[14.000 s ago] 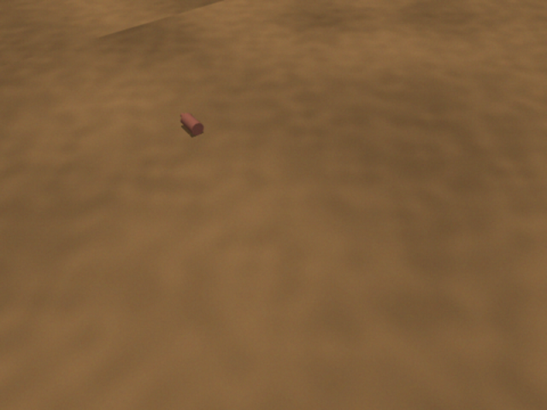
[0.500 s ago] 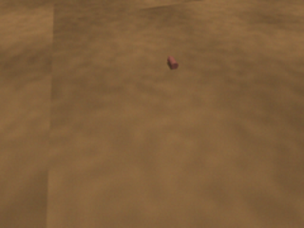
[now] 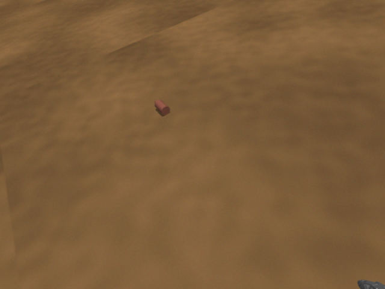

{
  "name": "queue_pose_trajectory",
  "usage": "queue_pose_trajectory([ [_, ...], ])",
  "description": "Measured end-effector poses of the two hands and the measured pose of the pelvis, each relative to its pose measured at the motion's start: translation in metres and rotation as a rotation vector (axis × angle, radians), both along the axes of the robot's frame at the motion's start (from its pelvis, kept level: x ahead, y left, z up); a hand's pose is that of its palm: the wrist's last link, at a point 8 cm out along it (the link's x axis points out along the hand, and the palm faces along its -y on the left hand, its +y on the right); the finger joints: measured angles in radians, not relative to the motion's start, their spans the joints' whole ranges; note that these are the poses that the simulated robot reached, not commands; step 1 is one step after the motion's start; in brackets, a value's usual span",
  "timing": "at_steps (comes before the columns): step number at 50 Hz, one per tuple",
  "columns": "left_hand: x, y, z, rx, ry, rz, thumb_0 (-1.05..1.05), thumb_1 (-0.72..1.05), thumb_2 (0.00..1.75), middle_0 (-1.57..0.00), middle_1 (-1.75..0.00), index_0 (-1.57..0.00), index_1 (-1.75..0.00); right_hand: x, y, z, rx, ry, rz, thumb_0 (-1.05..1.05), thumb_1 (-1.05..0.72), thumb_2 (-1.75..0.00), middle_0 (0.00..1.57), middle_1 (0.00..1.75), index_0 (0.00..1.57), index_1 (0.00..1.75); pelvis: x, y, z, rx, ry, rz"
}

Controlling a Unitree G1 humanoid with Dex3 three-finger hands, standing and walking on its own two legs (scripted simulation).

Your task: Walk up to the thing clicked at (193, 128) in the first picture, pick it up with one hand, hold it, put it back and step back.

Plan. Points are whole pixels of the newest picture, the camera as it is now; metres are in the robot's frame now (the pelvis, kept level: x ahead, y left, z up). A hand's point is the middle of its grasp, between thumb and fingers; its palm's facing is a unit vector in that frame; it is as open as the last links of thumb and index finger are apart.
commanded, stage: walk up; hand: left
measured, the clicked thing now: (160, 106) +1.74 +0.54 -0.71
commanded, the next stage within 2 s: none
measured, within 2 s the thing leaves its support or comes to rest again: neither
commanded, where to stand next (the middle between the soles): +1.26 +0.75 m, yaw -56 degrees
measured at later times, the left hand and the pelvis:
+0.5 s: hand (97, 187) +0.47 +0.40 -0.12, palm faces -0.33 -0.80 -0.49, open 7.4 cm; pelvis +0.30 +0.13 +0.01, yaw -17 degrees
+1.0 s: hand (103, 132) +0.72 +0.45 -0.10, palm faces -0.37 -0.74 -0.57, open 7.4 cm; pelvis +0.54 +0.21 +0.01, yaw -27 degrees
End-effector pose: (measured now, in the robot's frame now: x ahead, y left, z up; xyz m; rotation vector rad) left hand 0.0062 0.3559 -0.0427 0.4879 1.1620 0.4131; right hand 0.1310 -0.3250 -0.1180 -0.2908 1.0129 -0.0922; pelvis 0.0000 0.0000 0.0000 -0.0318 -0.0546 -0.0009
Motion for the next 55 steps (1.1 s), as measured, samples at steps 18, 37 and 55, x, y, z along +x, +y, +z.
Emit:
queue_pose_trajectory([
  [18,0.297,0.087,-0.044,-0.025,0.13,-0.285,0.01,0.89,0.9,-0.22,-0.3,-0.21,-0.3,0.16,0.058,0.029,-0.103,-0.011,-0.2,0.01,-0.9,-0.9,0.2,0.3,0.2,0.3,0.225,0.094,-0.014,-0.001,0.06,-0.2],
  [37,0.675,0.041,-0.019,-0.084,-0.087,-0.647,0.01,0.9,0.9,-0.21,-0.3,-0.2,-0.3,0.188,0.177,0.009,-0.011,0.168,-0.596,0.01,-0.9,-0.9,0.2,0.3,0.2,0.3,0.435,0.152,0.004,0.054,0.037,-0.399],
  [55,0.768,0.195,-0.016,0.046,0.045,-0.569,0.01,0.89,0.9,-0.22,-0.3,-0.21,-0.3,0.413,0.221,0.013,-0.055,0.02,-0.504,0.01,-0.9,-0.9,0.2,0.3,0.2,0.3,0.595,0.249,-0.005,-0.003,0.047,-0.503],
])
